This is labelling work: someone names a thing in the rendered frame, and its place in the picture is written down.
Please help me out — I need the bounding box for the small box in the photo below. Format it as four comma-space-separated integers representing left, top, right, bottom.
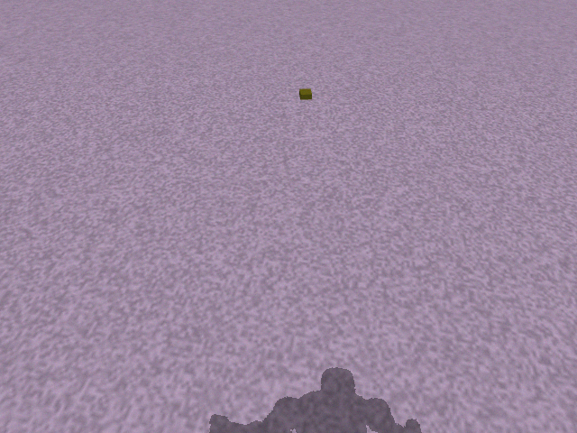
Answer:
299, 88, 312, 100

